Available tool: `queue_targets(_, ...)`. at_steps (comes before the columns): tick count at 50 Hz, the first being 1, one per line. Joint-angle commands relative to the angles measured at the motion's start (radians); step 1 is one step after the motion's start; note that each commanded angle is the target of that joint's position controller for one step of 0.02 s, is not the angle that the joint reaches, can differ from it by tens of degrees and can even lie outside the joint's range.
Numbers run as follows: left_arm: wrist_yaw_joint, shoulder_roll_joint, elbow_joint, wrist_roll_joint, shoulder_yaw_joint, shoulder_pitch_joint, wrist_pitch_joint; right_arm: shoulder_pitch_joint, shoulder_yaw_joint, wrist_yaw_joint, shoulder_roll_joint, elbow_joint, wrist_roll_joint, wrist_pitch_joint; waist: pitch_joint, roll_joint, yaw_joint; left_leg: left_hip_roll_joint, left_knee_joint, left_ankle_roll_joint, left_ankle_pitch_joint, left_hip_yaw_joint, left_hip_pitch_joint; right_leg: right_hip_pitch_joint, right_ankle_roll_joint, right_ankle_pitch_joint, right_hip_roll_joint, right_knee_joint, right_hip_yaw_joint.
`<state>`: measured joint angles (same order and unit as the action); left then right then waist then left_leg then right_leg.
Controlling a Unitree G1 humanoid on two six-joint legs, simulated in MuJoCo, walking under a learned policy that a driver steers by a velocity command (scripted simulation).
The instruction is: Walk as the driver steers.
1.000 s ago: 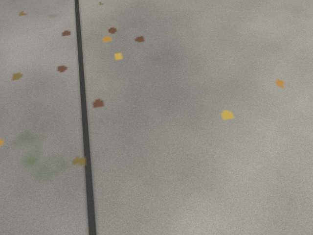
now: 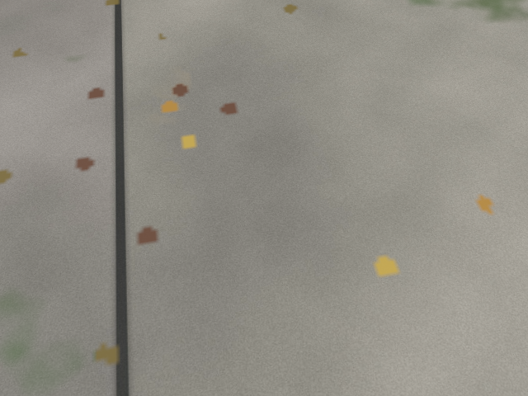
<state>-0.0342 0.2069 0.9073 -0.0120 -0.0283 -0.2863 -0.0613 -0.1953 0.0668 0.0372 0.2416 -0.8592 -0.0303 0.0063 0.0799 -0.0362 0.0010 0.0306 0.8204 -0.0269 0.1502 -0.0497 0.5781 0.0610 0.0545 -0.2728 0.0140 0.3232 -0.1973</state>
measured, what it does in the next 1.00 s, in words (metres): steps on the spot, turning left: left foot, then right foot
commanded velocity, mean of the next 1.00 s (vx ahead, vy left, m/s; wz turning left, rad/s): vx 0.03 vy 0.00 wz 0.49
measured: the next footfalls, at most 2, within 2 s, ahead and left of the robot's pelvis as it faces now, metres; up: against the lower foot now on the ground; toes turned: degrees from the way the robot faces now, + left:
left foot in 0.14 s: +0.17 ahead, +0.09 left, +0.00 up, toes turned +7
right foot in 0.62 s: +0.16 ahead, -0.10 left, +0.00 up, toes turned +26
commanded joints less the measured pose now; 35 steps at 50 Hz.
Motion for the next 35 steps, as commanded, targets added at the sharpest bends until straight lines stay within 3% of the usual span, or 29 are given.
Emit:
queue_targets(1,-0.008,0.144,-0.042,0.003,-0.033,0.006,-0.004,-0.001,-0.007,0.011,0.017,0.069,-0.005,-0.002,-0.067,0.151,-0.004,-0.019,-0.115,-0.021,-0.047,-0.043,-0.126,0.023,0.093,0.801,-0.252,0.022,0.022)
queue_targets(4,-0.013,0.171,-0.040,0.005,-0.047,0.010,0.011,-0.026,0.003,0.009,0.052,0.083,-0.012,-0.003,-0.089,0.139,-0.019,-0.050,-0.180,-0.071,0.045,-0.060,-0.195,-0.008,0.081,0.866,-0.278,0.166,0.024)
queue_targets(5,-0.012,0.177,-0.042,0.005,-0.050,0.013,0.018,-0.067,0.009,0.004,0.064,0.076,-0.014,-0.010,-0.115,0.118,-0.036,-0.071,-0.227,-0.092,0.048,-0.063,-0.250,-0.005,0.069,0.853,-0.269,0.277,0.016)
queue_targets(6,-0.009,0.185,-0.044,0.003,-0.054,0.009,0.027,-0.143,0.018,-0.005,0.083,0.060,-0.020,-0.023,-0.161,0.055,-0.081,-0.079,-0.330,-0.120,-0.075,-0.038,-0.366,0.039,0.031,0.751,-0.235,0.455,-0.007)
queue_targets(7,-0.002,0.166,-0.072,-0.001,-0.049,-0.036,0.030,-0.203,0.047,-0.020,0.199,0.069,-0.022,-0.036,-0.250,-0.112,-0.097,0.130,-0.362,-0.189,-0.486,0.225,-0.553,0.212,-0.028,0.315,-0.158,0.751,-0.030)
queue_targets(8,0.005,0.109,-0.123,0.007,-0.038,-0.063,0.049,-0.177,0.073,-0.028,0.293,0.086,0.018,-0.015,-0.359,-0.245,-0.044,0.373,-0.396,-0.411,-0.779,0.625,-0.699,0.465,-0.072,-0.415,0.062,1.036,0.067)
queue_targets(9,0.006,0.131,-0.109,-0.019,-0.036,-0.036,0.063,-0.180,0.072,-0.030,0.262,0.097,0.052,0.001,-0.366,-0.073,-0.076,0.362,-0.439,-0.423,-0.595,0.579,-0.641,0.488,-0.075,-0.391,-0.006,1.061,0.220)
queue_targets(10,0.007,0.127,-0.119,-0.010,-0.036,0.021,0.067,-0.109,0.057,-0.038,0.206,0.104,0.041,0.011,-0.231,-0.030,-0.060,0.314,-0.472,-0.391,-0.395,0.505,-0.527,0.526,-0.074,-0.315,-0.030,1.045,0.228)
queue_targets(11,0.002,0.128,-0.121,-0.007,-0.038,0.057,0.065,-0.047,0.038,-0.045,0.151,0.108,0.031,0.021,-0.115,0.018,-0.029,0.241,-0.516,-0.323,-0.276,0.428,-0.406,0.525,-0.075,-0.234,-0.059,0.943,0.231)
queue_targets(12,0.000,0.140,-0.130,-0.018,-0.041,0.067,0.069,-0.010,0.031,-0.051,0.129,0.113,0.030,0.024,-0.084,-0.006,-0.006,0.182,-0.530,-0.272,-0.222,0.381,-0.349,0.495,-0.077,-0.181,-0.073,0.859,0.235)
queue_targets(13,0.001,0.136,-0.116,-0.030,-0.040,0.032,0.081,0.012,0.028,-0.051,0.120,0.120,0.023,0.025,-0.097,-0.023,0.010,0.142,-0.530,-0.251,-0.227,0.340,-0.316,0.447,-0.080,-0.150,-0.059,0.836,0.222)
queue_targets(14,0.003,0.127,-0.110,-0.031,-0.039,0.010,0.091,0.008,0.030,-0.046,0.128,0.121,0.018,0.021,-0.122,-0.022,0.014,0.128,-0.524,-0.242,-0.254,0.330,-0.310,0.420,-0.082,-0.140,-0.044,0.816,0.217)
queue_targets(16,0.004,0.112,-0.117,-0.019,-0.036,0.008,0.101,-0.004,0.039,-0.037,0.158,0.119,0.016,0.012,-0.149,-0.015,0.015,0.113,-0.524,-0.232,-0.221,0.335,-0.316,0.408,-0.091,-0.136,-0.034,0.743,0.221)
queue_targets(20,0.000,0.125,-0.152,-0.014,-0.038,0.083,0.111,-0.018,0.049,-0.035,0.181,0.123,0.011,0.024,-0.138,-0.068,-0.019,0.098,-0.568,-0.214,0.099,0.418,-0.321,0.433,-0.102,-0.114,-0.026,0.620,0.239)
queue_targets(23,-0.002,0.129,-0.171,-0.008,-0.038,0.118,0.105,-0.026,0.055,-0.033,0.188,0.127,0.006,0.031,-0.127,-0.074,-0.033,0.097,-0.571,-0.206,0.170,0.476,-0.324,0.420,-0.100,-0.116,-0.011,0.545,0.250)
queue_targets(27,-0.009,0.132,-0.183,0.006,-0.035,0.105,0.088,-0.015,0.060,-0.027,0.190,0.131,0.002,0.035,-0.137,-0.089,-0.032,0.091,-0.545,-0.191,0.093,0.538,-0.329,0.331,-0.074,-0.147,0.027,0.419,0.252)
queue_targets(30,-0.018,0.131,-0.168,0.015,-0.033,0.004,0.072,0.023,0.060,-0.024,0.184,0.135,0.015,0.042,-0.139,-0.094,0.021,0.054,-0.513,-0.132,0.060,0.561,-0.276,0.153,-0.033,-0.087,0.060,0.157,0.242)
queue_targets(31,-0.026,0.152,-0.160,0.009,-0.039,-0.035,0.064,0.033,0.056,-0.028,0.169,0.140,0.026,0.041,-0.131,-0.063,0.041,0.006,-0.478,-0.078,0.148,0.530,-0.210,0.055,-0.018,-0.035,0.019,0.004,0.268)
queue_targets(32,-0.036,0.240,-0.177,-0.008,-0.056,-0.018,0.062,-0.014,0.041,-0.033,0.107,0.147,0.035,0.038,-0.136,0.116,0.004,-0.094,-0.297,-0.015,0.327,0.408,-0.114,-0.011,0.030,-0.159,-0.200,-0.124,0.481)
queue_targets(33,-0.032,0.320,-0.219,-0.022,-0.071,0.096,0.064,-0.002,0.046,-0.040,0.117,0.156,0.030,0.031,-0.060,0.294,-0.002,-0.250,-0.064,0.014,0.384,0.162,0.047,0.071,0.133,-0.140,-0.398,-0.193,0.728)
queue_targets(34,-0.026,0.256,-0.219,-0.026,-0.058,0.101,0.065,0.008,0.064,-0.041,0.193,0.145,-0.008,0.029,-0.052,0.159,-0.014,-0.147,0.115,0.025,0.366,0.182,-0.010,0.151,0.172,0.043,-0.401,-0.134,0.646)
queue_targets(35,-0.021,0.194,-0.230,-0.017,-0.039,0.143,0.062,-0.023,0.068,-0.033,0.185,0.126,-0.005,0.031,-0.060,0.112,-0.048,-0.148,0.194,0.026,0.315,0.182,-0.051,0.174,0.152,0.174,-0.332,-0.094,0.535)
Velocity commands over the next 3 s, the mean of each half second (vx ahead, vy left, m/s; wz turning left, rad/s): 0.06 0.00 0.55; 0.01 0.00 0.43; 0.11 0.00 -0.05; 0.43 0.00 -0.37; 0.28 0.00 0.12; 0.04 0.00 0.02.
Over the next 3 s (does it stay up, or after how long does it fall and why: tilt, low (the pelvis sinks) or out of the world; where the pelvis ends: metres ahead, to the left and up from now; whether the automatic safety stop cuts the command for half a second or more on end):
stays up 0.65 0.07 0.00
